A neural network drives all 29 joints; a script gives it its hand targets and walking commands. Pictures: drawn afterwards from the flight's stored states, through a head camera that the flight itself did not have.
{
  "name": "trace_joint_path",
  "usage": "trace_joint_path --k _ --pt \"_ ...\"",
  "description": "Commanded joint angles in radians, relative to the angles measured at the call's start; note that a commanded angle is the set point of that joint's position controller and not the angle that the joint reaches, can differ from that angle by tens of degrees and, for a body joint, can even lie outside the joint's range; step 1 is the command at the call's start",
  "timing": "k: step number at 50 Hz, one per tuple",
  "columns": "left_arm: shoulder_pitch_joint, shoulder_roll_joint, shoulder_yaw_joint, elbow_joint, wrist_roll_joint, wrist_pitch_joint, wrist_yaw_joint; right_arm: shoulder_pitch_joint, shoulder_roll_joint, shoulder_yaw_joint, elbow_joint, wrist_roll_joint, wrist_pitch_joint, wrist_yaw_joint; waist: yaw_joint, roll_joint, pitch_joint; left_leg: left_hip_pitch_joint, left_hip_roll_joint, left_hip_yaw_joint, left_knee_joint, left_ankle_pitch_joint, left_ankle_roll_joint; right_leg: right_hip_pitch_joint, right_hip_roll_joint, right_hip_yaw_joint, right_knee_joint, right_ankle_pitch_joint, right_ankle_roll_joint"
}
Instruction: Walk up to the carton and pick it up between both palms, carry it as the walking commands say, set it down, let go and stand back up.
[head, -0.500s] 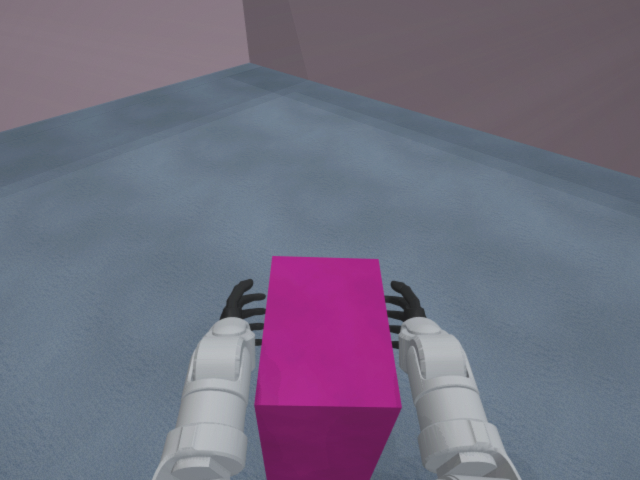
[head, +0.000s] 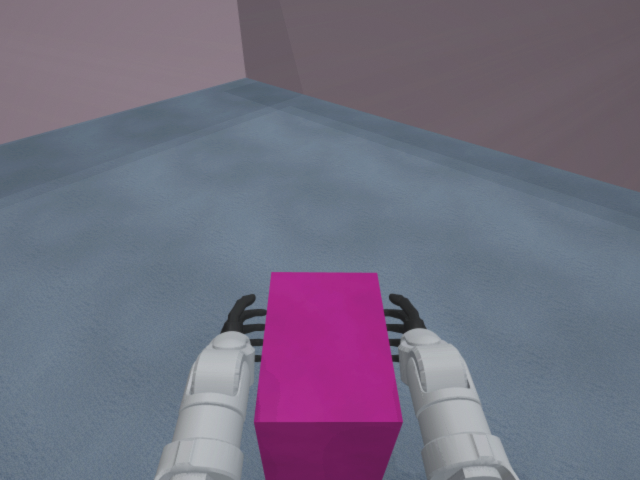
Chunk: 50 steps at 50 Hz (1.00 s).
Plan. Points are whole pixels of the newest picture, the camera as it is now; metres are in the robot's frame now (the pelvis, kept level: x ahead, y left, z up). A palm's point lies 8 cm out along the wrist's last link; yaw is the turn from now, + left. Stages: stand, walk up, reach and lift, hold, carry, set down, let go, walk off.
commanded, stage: hold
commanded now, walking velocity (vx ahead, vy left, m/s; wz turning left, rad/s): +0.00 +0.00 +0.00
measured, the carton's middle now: (323, 389) +0.28 +0.00 -0.03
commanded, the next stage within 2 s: carry in 1.38 s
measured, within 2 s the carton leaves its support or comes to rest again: neither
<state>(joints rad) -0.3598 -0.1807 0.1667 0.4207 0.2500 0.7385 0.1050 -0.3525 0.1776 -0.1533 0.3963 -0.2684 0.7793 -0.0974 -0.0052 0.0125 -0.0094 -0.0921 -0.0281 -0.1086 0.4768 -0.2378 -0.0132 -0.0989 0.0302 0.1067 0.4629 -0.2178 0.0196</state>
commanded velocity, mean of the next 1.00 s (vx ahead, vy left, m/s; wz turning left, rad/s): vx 0.00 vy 0.00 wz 0.00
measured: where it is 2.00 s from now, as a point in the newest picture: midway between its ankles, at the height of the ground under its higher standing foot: outside the picture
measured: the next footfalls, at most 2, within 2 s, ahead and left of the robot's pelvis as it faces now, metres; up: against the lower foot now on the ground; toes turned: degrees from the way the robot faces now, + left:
right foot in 1.90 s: +0.00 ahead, +0.00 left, +0.00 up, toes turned -1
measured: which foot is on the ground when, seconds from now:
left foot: down 0.00-1.00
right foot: down 0.00-1.00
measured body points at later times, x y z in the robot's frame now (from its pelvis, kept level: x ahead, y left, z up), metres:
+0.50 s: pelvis -0.01 +0.00 -0.01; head -0.08 +0.00 +0.44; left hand +0.30 +0.12 +0.05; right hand +0.30 -0.12 +0.04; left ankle +0.03 +0.13 -0.74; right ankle +0.03 -0.13 -0.74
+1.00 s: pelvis +0.00 +0.00 +0.00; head -0.08 +0.00 +0.44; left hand +0.30 +0.13 +0.05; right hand +0.30 -0.12 +0.05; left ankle +0.03 +0.13 -0.74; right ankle +0.03 -0.13 -0.74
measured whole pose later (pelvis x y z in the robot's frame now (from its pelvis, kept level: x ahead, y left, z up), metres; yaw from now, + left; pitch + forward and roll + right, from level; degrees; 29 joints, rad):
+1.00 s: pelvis +0.00 +0.00 +0.00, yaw +0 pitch -9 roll +0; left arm -0.35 -0.18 0.16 0.40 0.25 0.76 0.11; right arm -0.35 0.18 -0.15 0.40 -0.25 0.78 -0.10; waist 0.00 0.01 -0.04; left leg -0.12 -0.03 -0.11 0.54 -0.26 -0.01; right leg -0.12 0.03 0.11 0.51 -0.23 0.02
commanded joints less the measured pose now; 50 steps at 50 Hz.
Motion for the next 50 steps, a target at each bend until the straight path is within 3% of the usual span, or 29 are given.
trace_joint_path --k 1,4,5,7,9,10,11,12,14,15,17,19,20,22,24,26,28,30,34,36,37,38,39,40,42,43,46,49,50 --pt "-0.58 -1.155 -0.435 -0.038 -0.254 -0.04 -0.25 -0.555 1.126 0.41 -0.015 0.249 -0.067 0.259 -0.019 0.012 -0.196 -0.009 -0.051 0.009 -0.085 0.05 0.013 0.032 0.046 -0.01 -0.075 0.009 -0.003" --pt "-0.59 -1.164 -0.455 -0.064 -0.257 -0.049 -0.258 -0.634 1.17 0.471 -0.114 0.297 -0.086 0.254 0.012 0.009 -0.225 -0.036 -0.055 0.016 -0.077 0.087 0.019 0.058 0.042 -0.002 -0.067 0.081 0.001" --pt "-0.648 -1.163 -0.465 -0.11 -0.28 -0.065 -0.256 -0.704 1.185 0.493 -0.131 0.312 -0.089 0.254 0.013 -0.06 -0.312 -0.006 -0.051 0.015 -0.059 0.053 0.025 0.07 0.048 -0.001 -0.059 0.021 0.013" --pt "-0.642 -1.159 -0.422 -0.062 -0.251 -0.052 -0.248 -0.613 1.158 0.418 -0.006 0.28 -0.072 0.256 0.002 0.022 -0.172 -0.084 -0.049 0.011 -0.089 -0.05 0.019 0.027 0.041 -0.014 -0.058 -0.054 -0.005" --pt "-0.635 -1.153 -0.35 0.104 -0.204 -0.039 -0.262 -0.675 1.124 0.349 0.062 0.238 -0.076 0.255 -0.019 -0.002 -0.113 -0.074 -0.045 0.013 -0.076 -0.173 0.024 -0.04 0.026 0.002 -0.088 -0.231 -0.003" --pt "-0.738 -1.11 -0.361 0.025 -0.231 -0.067 -0.262 -0.675 1.16 0.352 0.104 0.239 -0.082 0.256 -0.012 -0.055 -0.137 -0.076 -0.049 0.025 -0.075 -0.168 0.028 -0.023 0.033 -0.004 -0.098 -0.237 0.002" --pt "-0.798 -1.124 -0.384 0.008 -0.241 -0.08 -0.265 -0.752 1.177 0.38 0.044 0.27 -0.098 0.253 0.01 0.028 -0.17 -0.135 -0.04 0.013 -0.06 -0.185 0.029 0.01 0.024 0.013 -0.068 -0.224 -0.005" --pt "-0.786 -1.147 -0.374 0.025 -0.247 -0.075 -0.261 -0.738 1.186 0.375 0.072 0.26 -0.089 0.253 0.003 -0.066 -0.179 -0.082 -0.04 0.024 -0.047 -0.112 0.024 0.007 0.034 -0.001 -0.074 -0.193 0.002" --pt "-0.796 -1.125 -0.352 0.05 -0.223 -0.077 -0.261 -0.811 1.175 0.378 0.067 0.272 -0.097 0.256 0.026 -0.02 -0.201 -0.063 -0.04 0.025 -0.039 -0.12 0.026 -0.013 0.025 0.006 -0.071 -0.195 0.002" --pt "-0.74 -1.148 -0.322 0.115 -0.202 -0.061 -0.257 -0.745 1.133 0.318 0.151 0.232 -0.08 0.254 0.0 -0.091 -0.13 -0.07 -0.029 0.006 -0.08 -0.131 0.025 -0.025 0.047 -0.034 -0.075 -0.192 0.003" --pt "-0.712 -1.161 -0.326 0.155 -0.191 -0.049 -0.256 -0.768 1.084 0.305 0.097 0.234 -0.103 0.247 -0.013 0.041 -0.134 -0.103 -0.022 -0.005 -0.094 -0.165 0.02 -0.007 0.038 -0.027 -0.042 -0.153 -0.011" --pt "-0.72 -1.18 -0.386 0.075 -0.219 -0.057 -0.249 -0.735 1.108 0.353 0.069 0.248 -0.102 0.254 -0.011 -0.023 -0.22 -0.049 -0.024 -0.007 -0.079 -0.065 0.011 0.014 0.052 -0.032 -0.041 -0.074 -0.004" --pt "-0.786 -1.158 -0.437 -0.041 -0.238 -0.062 -0.248 -0.733 1.168 0.373 0.068 0.276 -0.091 0.25 -0.007 0.043 -0.254 -0.074 -0.047 0.018 -0.053 -0.012 0.007 0.075 0.042 -0.018 -0.039 -0.008 -0.002" --pt "-0.617 -1.143 -0.345 0.136 -0.179 -0.038 -0.236 -0.723 1.09 0.348 0.048 0.248 -0.088 0.236 0.008 0.013 -0.085 -0.081 -0.024 -0.014 -0.068 -0.04 0.016 -0.019 0.027 -0.002 -0.043 -0.064 -0.012" --pt "-0.559 -1.173 -0.399 0.071 -0.215 -0.048 -0.232 -0.702 1.131 0.447 -0.027 0.27 -0.095 0.246 0.009 -0.063 -0.271 0.02 -0.037 -0.003 -0.048 0.06 0.012 0.005 0.039 -0.01 -0.054 0.005 0.003" --pt "-0.566 -1.162 -0.448 -0.011 -0.238 -0.053 -0.229 -0.651 1.13 0.474 -0.06 0.304 -0.09 0.237 0.012 -0.027 -0.259 -0.02 -0.048 -0.002 -0.044 0.156 0.009 0.058 0.038 0.004 -0.042 0.134 0.005" --pt "-0.622 -1.152 -0.458 -0.067 -0.252 -0.05 -0.228 -0.59 1.161 0.462 -0.005 0.289 -0.07 0.237 0.015 0.016 -0.225 -0.023 -0.046 0.009 -0.06 0.096 0.008 0.042 0.035 0.005 -0.054 0.06 0.003" --pt "-0.562 -1.133 -0.414 -0.005 -0.241 -0.042 -0.234 -0.621 1.128 0.463 -0.052 0.293 -0.07 0.238 0.011 -0.049 -0.157 -0.081 -0.037 -0.008 -0.067 0.063 0.019 0.027 0.042 -0.003 -0.057 0.012 0.001" --pt "-0.603 -1.177 -0.526 -0.141 -0.291 -0.063 -0.24 -0.652 1.155 0.554 -0.195 0.343 -0.093 0.238 0.023 0.001 -0.385 0.018 -0.054 -0.008 -0.035 0.234 -0.001 0.08 0.05 0.004 -0.029 0.193 0.0" --pt "-0.491 -1.189 -0.491 -0.097 -0.286 -0.039 -0.24 -0.599 1.155 0.528 -0.172 0.324 -0.076 0.239 0.009 -0.021 -0.358 0.012 -0.041 -0.009 -0.048 0.23 0.0 0.09 0.056 -0.007 -0.037 0.18 0.005" --pt "-0.512 -1.145 -0.464 -0.088 -0.249 -0.034 -0.233 -0.561 1.126 0.462 -0.078 0.31 -0.064 0.247 0.019 0.039 -0.245 -0.003 -0.042 -0.009 -0.072 0.163 -0.004 0.021 0.045 -0.005 -0.039 0.094 -0.005" --pt "-0.507 -1.151 -0.46 -0.068 -0.259 -0.035 -0.231 -0.554 1.116 0.484 -0.093 0.293 -0.064 0.245 -0.002 -0.048 -0.244 -0.004 -0.041 -0.008 -0.069 0.133 0.0 0.008 0.058 -0.01 -0.052 0.062 -0.007" --pt "-0.607 -1.149 -0.505 -0.154 -0.287 -0.037 -0.238 -0.507 1.139 0.444 -0.041 0.296 -0.068 0.25 -0.021 0.052 -0.259 -0.013 -0.035 -0.008 -0.07 0.093 -0.008 0.014 0.055 -0.005 -0.047 0.041 -0.02" --pt "-0.511 -1.156 -0.456 -0.059 -0.268 -0.025 -0.237 -0.505 1.111 0.428 -0.031 0.272 -0.064 0.252 -0.027 -0.02 -0.173 -0.015 -0.018 -0.034 -0.079 0.15 -0.007 -0.014 0.06 -0.011 -0.047 0.068 -0.021" --pt "-0.604 -1.193 -0.518 -0.124 -0.289 -0.037 -0.241 -0.573 1.123 0.467 -0.097 0.313 -0.09 0.259 -0.016 0.085 -0.275 -0.003 -0.035 -0.019 -0.066 0.073 -0.015 -0.01 0.053 -0.006 -0.034 0.027 -0.026" --pt "-0.542 -1.173 -0.447 -0.075 -0.263 -0.031 -0.241 -0.65 1.126 0.474 -0.132 0.311 -0.075 0.257 0.016 -0.006 -0.231 -0.045 -0.028 -0.028 -0.07 0.05 -0.002 0.012 0.05 -0.012 -0.039 0.005 -0.018" --pt "-0.618 -1.178 -0.493 -0.143 -0.299 -0.041 -0.238 -0.565 1.166 0.479 -0.088 0.308 -0.07 0.254 -0.015 -0.002 -0.23 -0.029 -0.024 -0.024 -0.065 0.13 -0.002 0.015 0.053 -0.003 -0.033 0.081 -0.014" --pt "-0.542 -1.196 -0.49 -0.1 -0.278 -0.025 -0.241 -0.62 1.155 0.482 -0.139 0.329 -0.077 0.259 0.004 0.076 -0.28 -0.02 -0.046 -0.004 -0.056 0.138 -0.01 0.031 0.048 -0.002 -0.029 0.11 -0.018" --pt "-0.552 -1.134 -0.461 -0.085 -0.245 -0.012 -0.238 -0.507 1.131 0.401 -0.001 0.274 -0.056 0.257 -0.014 0.058 -0.191 -0.046 -0.036 -0.005 -0.074 0.116 -0.013 0.028 0.045 -0.01 -0.048 0.079 -0.015"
